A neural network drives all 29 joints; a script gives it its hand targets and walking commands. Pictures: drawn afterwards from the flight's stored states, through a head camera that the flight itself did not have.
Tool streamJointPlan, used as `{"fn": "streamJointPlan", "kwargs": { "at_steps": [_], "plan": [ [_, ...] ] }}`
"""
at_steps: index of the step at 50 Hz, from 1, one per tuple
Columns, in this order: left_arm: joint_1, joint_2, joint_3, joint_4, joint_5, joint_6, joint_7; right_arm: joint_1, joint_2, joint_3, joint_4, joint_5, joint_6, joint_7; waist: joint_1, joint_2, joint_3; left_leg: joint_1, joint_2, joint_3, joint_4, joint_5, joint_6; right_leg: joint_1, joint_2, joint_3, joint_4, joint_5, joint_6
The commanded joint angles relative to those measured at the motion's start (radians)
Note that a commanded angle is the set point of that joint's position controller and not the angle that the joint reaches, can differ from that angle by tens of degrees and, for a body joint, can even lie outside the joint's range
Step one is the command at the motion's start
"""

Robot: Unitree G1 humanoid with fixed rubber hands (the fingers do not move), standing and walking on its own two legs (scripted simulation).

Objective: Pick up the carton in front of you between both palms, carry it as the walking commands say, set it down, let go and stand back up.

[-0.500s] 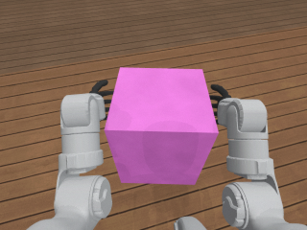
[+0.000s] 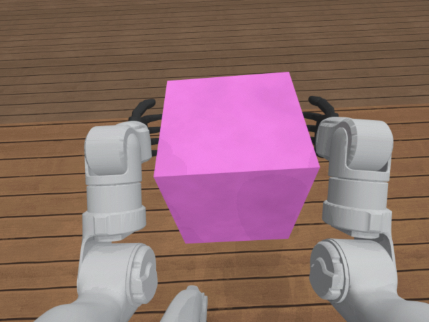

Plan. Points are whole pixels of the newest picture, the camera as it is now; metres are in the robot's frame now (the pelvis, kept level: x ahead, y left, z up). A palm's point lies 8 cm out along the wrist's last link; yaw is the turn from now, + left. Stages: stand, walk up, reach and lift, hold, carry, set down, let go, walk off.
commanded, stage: carry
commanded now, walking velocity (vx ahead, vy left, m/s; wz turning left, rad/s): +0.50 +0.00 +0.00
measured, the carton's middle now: (232, 165) +0.38 +0.03 +0.09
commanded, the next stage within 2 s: none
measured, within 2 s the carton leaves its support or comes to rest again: neither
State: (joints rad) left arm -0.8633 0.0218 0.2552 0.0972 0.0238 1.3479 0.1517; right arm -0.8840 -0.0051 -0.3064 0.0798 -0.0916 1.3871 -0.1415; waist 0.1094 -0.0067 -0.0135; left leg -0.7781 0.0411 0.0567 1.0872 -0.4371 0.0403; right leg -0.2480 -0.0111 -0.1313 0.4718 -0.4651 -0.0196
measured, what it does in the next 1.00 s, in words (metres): climbs: left foot 0.05 m higher, then right foot 0.03 m higher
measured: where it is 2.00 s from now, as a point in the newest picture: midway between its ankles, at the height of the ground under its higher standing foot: (244, 112)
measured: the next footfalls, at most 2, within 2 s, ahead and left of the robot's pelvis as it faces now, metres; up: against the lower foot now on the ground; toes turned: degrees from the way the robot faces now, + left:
left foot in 0.10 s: +0.26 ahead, +0.12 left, +0.05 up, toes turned +6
right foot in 0.46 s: +0.49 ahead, -0.10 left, +0.08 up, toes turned -8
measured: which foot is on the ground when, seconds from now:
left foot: up 0.00-0.08, down 0.10-0.46, up 0.48-0.82, down 0.84-1.00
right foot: down 0.00-0.12, up 0.14-0.44, down 0.46-0.84, up 0.86-1.00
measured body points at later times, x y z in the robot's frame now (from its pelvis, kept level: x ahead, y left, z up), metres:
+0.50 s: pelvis +0.33 +0.00 +0.04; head +0.35 +0.00 +0.48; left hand +0.73 +0.13 +0.21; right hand +0.72 -0.17 +0.21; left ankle +0.22 +0.11 -0.66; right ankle +0.44 -0.09 -0.66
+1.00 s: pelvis +0.64 +0.03 +0.10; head +0.67 +0.03 +0.55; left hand +1.05 +0.15 +0.24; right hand +1.01 -0.15 +0.23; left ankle +0.69 +0.11 -0.62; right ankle +0.58 -0.08 -0.51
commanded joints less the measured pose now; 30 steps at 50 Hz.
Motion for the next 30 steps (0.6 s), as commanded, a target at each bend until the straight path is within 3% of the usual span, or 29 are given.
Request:
{"fn": "streamJointPlan", "kwargs": {
  "at_steps": [1, 2, 3, 4, 5, 6, 7, 8, 9, 10, 12, 14, 17, 18, 20, 21, 22, 23, 24, 25, 26, 27, 28, 30],
  "plan": [
    [-0.844, -1.120, -0.588, -0.080, -0.494, -0.007, -0.284, -0.681, 0.956, 0.543, 0.004, 0.331, -0.044, 0.173, -0.036, -0.129, -0.448, 0.103, -0.021, 0.076, -0.237, 0.035, 0.003, 0.294, -0.236, 0.206, -0.123, 0.401, -0.172],
    [-0.825, -1.118, -0.579, -0.045, -0.481, -0.008, -0.287, -0.670, 0.964, 0.545, 0.032, 0.331, -0.044, 0.179, -0.048, -0.145, -0.437, 0.190, -0.056, 0.128, -0.294, 0.028, 0.013, 0.255, -0.228, 0.170, -0.105, 0.450, -0.158],
    [-0.803, -1.119, -0.571, -0.009, -0.472, -0.010, -0.290, -0.668, 0.979, 0.546, 0.061, 0.334, -0.046, 0.187, -0.085, -0.142, -0.453, 0.342, -0.100, 0.178, -0.350, 0.039, 0.031, 0.200, -0.219, 0.120, -0.031, 0.606, -0.136],
    [-0.796, -1.125, -0.565, 0.012, -0.468, -0.013, -0.291, -0.657, 0.996, 0.544, 0.090, 0.340, -0.052, 0.194, -0.150, -0.113, -0.505, 0.569, -0.143, 0.218, -0.449, 0.110, 0.051, 0.134, -0.189, 0.037, 0.119, 0.769, -0.090],
    [-0.794, -1.129, -0.559, 0.026, -0.453, -0.017, -0.292, -0.629, 1.009, 0.539, 0.112, 0.351, -0.061, 0.202, -0.218, -0.061, -0.602, 0.885, -0.100, 0.112, -0.452, 0.116, 0.088, -0.018, -0.150, 0.002, 0.309, 0.744, -0.033],
    [-0.799, -1.129, -0.541, 0.028, -0.436, -0.020, -0.295, -0.631, 1.004, 0.542, 0.100, 0.361, -0.072, 0.208, -0.233, 0.208, -0.719, 1.115, 0.213, -0.473, -0.583, -0.160, 0.236, -0.289, -0.053, 0.026, 0.638, 0.389, 0.040],
    [-0.827, -1.114, -0.537, 0.017, -0.426, -0.023, -0.294, -0.671, 1.038, 0.564, 0.085, 0.384, -0.081, 0.214, -0.237, 0.335, -0.658, 1.137, 0.291, -0.807, -0.747, 0.014, 0.321, -0.509, 0.085, 0.100, 0.851, -0.085, 0.037],
    [-0.837, -1.129, -0.536, 0.017, -0.416, -0.026, -0.288, -0.731, 1.063, 0.579, 0.014, 0.425, -0.082, 0.219, -0.214, 0.214, -0.588, 1.100, 0.301, -0.738, -0.699, 0.158, 0.325, -0.610, 0.039, 0.176, 0.994, -0.094, 0.004],
    [-0.818, -1.107, -0.520, -0.004, -0.400, -0.031, -0.278, -0.800, 1.105, 0.618, -0.049, 0.476, -0.086, 0.225, -0.217, 0.074, -0.543, 1.037, 0.285, -0.627, -0.628, 0.313, 0.302, -0.647, 0.005, 0.181, 1.040, -0.069, -0.006],
    [-0.780, -1.109, -0.513, -0.007, -0.387, -0.029, -0.266, -0.859, 1.141, 0.651, -0.107, 0.524, -0.087, 0.230, -0.202, 0.014, -0.526, 0.982, 0.265, -0.532, -0.600, 0.379, 0.257, -0.654, -0.022, 0.183, 1.011, -0.047, -0.012],
    [-0.756, -1.081, -0.494, -0.051, -0.358, -0.030, -0.240, -0.946, 1.173, 0.684, -0.201, 0.590, -0.088, 0.238, -0.167, 0.050, -0.545, 0.935, 0.225, -0.409, -0.625, 0.262, 0.196, -0.608, -0.043, 0.182, 0.901, -0.024, -0.020],
    [-0.753, -1.054, -0.493, -0.097, -0.335, -0.028, -0.216, -0.963, 1.175, 0.693, -0.246, 0.617, -0.084, 0.243, -0.172, 0.094, -0.543, 0.916, 0.218, -0.351, -0.649, 0.223, 0.201, -0.606, -0.040, 0.141, 0.827, -0.039, -0.019],
    [-0.750, -0.998, -0.495, -0.137, -0.300, -0.018, -0.191, -0.936, 1.140, 0.687, -0.258, 0.619, -0.068, 0.243, -0.185, 0.118, -0.515, 0.859, 0.211, -0.244, -0.694, 0.239, 0.202, -0.541, -0.058, 0.105, 0.562, 0.031, -0.012],
    [-0.736, -0.980, -0.498, -0.131, -0.288, -0.012, -0.188, -0.909, 1.125, 0.685, -0.239, 0.610, -0.062, 0.243, -0.183, 0.132, -0.510, 0.821, 0.203, -0.198, -0.705, 0.258, 0.188, -0.468, -0.052, 0.088, 0.451, 0.075, -0.012],
    [-0.703, -0.959, -0.509, -0.098, -0.275, -0.002, -0.190, -0.861, 1.104, 0.679, -0.179, 0.589, -0.051, 0.245, -0.171, 0.152, -0.495, 0.756, 0.182, -0.114, -0.699, 0.318, 0.155, -0.301, 0.007, -0.012, 0.281, 0.111, -0.019],
    [-0.686, -0.957, -0.514, -0.071, -0.274, 0.001, -0.196, -0.841, 1.095, 0.674, -0.144, 0.578, -0.048, 0.248, -0.143, 0.150, -0.502, 0.712, 0.178, -0.081, -0.648, 0.416, 0.137, -0.170, 0.051, -0.077, 0.225, 0.133, -0.028],
    [-0.671, -0.963, -0.517, -0.035, -0.273, 0.002, -0.204, -0.815, 1.091, 0.670, -0.106, 0.566, -0.045, 0.250, -0.097, 0.106, -0.537, 0.647, 0.153, -0.003, -0.511, 0.581, 0.104, 0.036, 0.095, -0.141, 0.138, 0.199, -0.044],
    [-0.645, -0.966, -0.513, 0.017, -0.279, -0.001, -0.212, -0.790, 1.087, 0.665, -0.068, 0.547, -0.043, 0.254, -0.055, 0.040, -0.625, 0.548, 0.113, 0.061, -0.320, 0.685, 0.048, 0.315, 0.080, -0.094, 0.123, 0.189, -0.071],
    [-0.624, -0.967, -0.505, 0.050, -0.278, -0.008, -0.221, -0.796, 1.084, 0.651, -0.036, 0.529, -0.041, 0.259, -0.008, -0.101, -0.720, 0.303, 0.043, 0.054, -0.076, 0.393, -0.013, 0.563, -0.168, 0.363, 0.020, -0.089, -0.166],
    [-0.637, -0.978, -0.504, 0.069, -0.283, -0.019, -0.229, -0.814, 1.081, 0.633, -0.011, 0.509, -0.040, 0.265, 0.011, -0.339, -0.697, 0.043, -0.113, 0.009, 0.141, -0.112, -0.039, 0.669, -0.331, 0.793, -0.111, 0.080, -0.290],
    [-0.669, -1.000, -0.522, 0.037, -0.314, -0.018, -0.239, -0.811, 1.092, 0.622, 0.016, 0.489, -0.045, 0.265, -0.009, -0.236, -0.625, -0.075, -0.076, -0.082, 0.310, -0.137, -0.018, 0.650, -0.342, 0.792, -0.087, 0.225, -0.304],
    [-0.722, -1.052, -0.547, -0.004, -0.361, -0.020, -0.247, -0.787, 1.086, 0.596, 0.020, 0.473, -0.048, 0.260, -0.006, -0.107, -0.581, -0.126, -0.049, -0.085, 0.383, -0.101, -0.010, 0.601, -0.322, 0.677, -0.019, 0.417, -0.289],
    [-0.786, -1.088, -0.570, -0.056, -0.405, -0.026, -0.255, -0.770, 1.085, 0.581, 0.021, 0.460, -0.051, 0.252, -0.004, -0.017, -0.566, -0.143, -0.025, -0.088, 0.380, -0.072, -0.006, 0.556, -0.301, 0.582, 0.017, 0.503, -0.256],
    [-0.905, -1.143, -0.604, -0.143, -0.483, -0.031, -0.264, -0.753, 1.077, 0.556, 0.001, 0.432, -0.057, 0.230, -0.036, -0.037, -0.559, -0.108, 0.000, -0.092, 0.299, -0.023, 0.004, 0.482, -0.262, 0.473, -0.016, 0.408, -0.191]
  ]
}}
